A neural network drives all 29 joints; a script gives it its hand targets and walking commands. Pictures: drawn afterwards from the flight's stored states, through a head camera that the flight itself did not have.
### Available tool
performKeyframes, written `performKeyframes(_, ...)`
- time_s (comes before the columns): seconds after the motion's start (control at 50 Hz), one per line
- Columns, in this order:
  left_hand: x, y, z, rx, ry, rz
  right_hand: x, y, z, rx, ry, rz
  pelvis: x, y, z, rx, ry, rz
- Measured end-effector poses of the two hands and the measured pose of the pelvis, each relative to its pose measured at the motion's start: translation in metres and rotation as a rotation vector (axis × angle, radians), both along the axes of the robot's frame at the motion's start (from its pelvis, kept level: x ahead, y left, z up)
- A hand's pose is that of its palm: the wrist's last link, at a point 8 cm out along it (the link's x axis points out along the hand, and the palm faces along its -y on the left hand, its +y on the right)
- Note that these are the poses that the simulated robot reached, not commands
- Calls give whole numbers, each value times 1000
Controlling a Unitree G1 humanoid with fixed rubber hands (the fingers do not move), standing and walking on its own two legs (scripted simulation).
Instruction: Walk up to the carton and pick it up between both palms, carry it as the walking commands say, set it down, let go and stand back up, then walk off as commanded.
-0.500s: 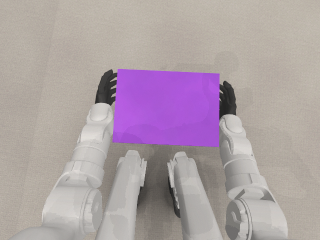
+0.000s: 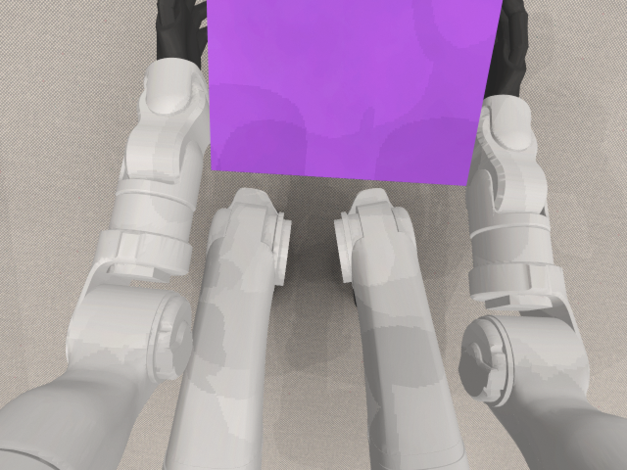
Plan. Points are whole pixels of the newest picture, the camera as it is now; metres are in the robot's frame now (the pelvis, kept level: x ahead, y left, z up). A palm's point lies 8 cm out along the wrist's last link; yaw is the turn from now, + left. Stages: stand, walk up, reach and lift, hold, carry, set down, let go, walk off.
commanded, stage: set down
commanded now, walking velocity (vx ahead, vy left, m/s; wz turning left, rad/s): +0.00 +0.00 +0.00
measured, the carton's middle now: (337, 87) +0.46 -0.03 -0.21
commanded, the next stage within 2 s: none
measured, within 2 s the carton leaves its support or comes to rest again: rests again in 1.14 s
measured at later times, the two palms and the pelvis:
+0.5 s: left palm (198, 28) +0.52 +0.12 -0.23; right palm (465, 66) +0.48 -0.18 -0.23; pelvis -0.02 +0.00 -0.07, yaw +0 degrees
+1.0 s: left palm (207, 35) +0.52 +0.12 -0.27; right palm (450, 68) +0.49 -0.18 -0.28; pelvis +0.00 -0.01 -0.11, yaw -1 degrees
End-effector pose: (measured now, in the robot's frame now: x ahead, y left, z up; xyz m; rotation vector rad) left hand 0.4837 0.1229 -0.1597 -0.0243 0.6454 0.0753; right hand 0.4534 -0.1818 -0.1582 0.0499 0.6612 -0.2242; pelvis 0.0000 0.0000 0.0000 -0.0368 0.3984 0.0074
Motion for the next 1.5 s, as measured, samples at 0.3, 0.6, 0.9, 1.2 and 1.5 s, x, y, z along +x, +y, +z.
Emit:
performKeyframes(0.3,3,5,-42,18,79,-1,9,5,-38,-4,82,13,-16,-4,-44,17,8,-10)
performKeyframes(0.6,36,-3,-93,68,78,-51,31,-2,-98,11,83,-4,-9,-3,-89,-5,60,-15)
performKeyframes(0.9,37,4,-114,60,98,-26,39,3,-118,14,102,17,4,-11,-106,16,52,-11)
performKeyframes(1.2,35,4,-118,68,118,-36,30,5,-129,12,122,17,-1,-8,-115,20,31,-23)
performKeyframes(1.5,35,7,-122,60,118,-40,30,8,-129,8,123,10,-4,-4,-120,11,15,-30)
